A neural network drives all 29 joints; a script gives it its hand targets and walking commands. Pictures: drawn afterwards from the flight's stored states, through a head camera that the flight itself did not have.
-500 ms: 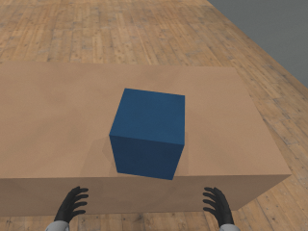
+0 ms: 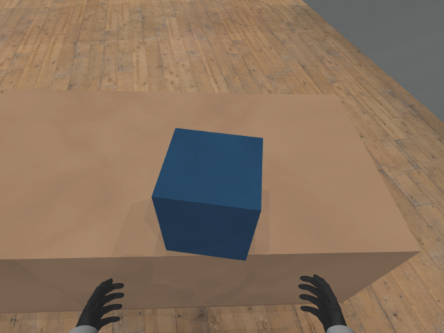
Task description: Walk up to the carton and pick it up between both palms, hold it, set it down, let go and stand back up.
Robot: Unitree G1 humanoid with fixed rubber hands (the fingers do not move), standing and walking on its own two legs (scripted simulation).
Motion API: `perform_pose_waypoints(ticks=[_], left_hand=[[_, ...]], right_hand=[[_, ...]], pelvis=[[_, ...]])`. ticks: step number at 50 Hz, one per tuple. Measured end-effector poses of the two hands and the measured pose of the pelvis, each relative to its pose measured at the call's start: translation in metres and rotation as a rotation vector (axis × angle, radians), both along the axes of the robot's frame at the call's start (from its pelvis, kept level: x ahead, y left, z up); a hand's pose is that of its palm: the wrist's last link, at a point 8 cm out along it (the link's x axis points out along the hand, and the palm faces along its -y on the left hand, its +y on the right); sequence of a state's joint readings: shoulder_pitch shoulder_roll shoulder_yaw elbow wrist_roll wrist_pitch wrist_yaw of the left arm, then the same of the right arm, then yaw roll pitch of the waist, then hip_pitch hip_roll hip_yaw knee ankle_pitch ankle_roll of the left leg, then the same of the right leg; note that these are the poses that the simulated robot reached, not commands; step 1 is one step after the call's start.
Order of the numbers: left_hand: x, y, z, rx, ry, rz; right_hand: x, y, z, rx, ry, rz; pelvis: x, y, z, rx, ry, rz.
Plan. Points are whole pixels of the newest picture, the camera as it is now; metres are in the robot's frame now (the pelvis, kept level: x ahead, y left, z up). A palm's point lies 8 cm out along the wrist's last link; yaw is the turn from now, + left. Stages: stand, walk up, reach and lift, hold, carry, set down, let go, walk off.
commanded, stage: set down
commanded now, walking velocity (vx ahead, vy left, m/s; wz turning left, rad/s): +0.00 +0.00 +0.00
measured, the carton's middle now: (212, 197) +0.44 +0.01 -0.08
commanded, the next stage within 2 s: let go in 0.32 s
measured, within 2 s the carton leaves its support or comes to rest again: neither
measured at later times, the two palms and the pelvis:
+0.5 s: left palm out of the picture +0.15 +0.23 -0.09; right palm (341, 328) +0.15 -0.23 -0.08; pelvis +0.00 +0.00 +0.00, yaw +0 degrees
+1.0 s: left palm out of the picture +0.14 +0.25 -0.09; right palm out of the picture +0.13 -0.26 -0.09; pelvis +0.00 +0.00 +0.00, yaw +0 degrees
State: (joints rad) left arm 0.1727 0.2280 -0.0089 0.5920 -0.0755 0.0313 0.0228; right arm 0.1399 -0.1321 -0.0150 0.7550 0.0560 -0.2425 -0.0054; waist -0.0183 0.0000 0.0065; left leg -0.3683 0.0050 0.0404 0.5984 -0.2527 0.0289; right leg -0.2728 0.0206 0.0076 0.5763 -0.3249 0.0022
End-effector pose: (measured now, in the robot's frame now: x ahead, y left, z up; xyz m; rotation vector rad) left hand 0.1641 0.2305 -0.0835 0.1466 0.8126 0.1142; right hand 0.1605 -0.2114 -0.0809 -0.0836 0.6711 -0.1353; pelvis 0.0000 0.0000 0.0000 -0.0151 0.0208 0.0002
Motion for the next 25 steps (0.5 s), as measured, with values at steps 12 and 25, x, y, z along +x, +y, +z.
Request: perform_pose_waypoints(ticks=[12, 25], left_hand=[[-0.009, -0.003, -0.005, -0.006, 0.046, 0.015], [-0.018, -0.005, -0.007, -0.003, 0.069, 0.029]], right_hand=[[-0.004, -0.012, 0.0, -0.021, 0.026, 0.005], [-0.012, -0.016, -0.002, -0.021, 0.046, 0.017]], pelvis=[[0.0, -0.001, 0.0, 0.001, -0.001, 0.0], [-0.003, -0.002, 0.0, 0.0, -0.005, -0.002]])
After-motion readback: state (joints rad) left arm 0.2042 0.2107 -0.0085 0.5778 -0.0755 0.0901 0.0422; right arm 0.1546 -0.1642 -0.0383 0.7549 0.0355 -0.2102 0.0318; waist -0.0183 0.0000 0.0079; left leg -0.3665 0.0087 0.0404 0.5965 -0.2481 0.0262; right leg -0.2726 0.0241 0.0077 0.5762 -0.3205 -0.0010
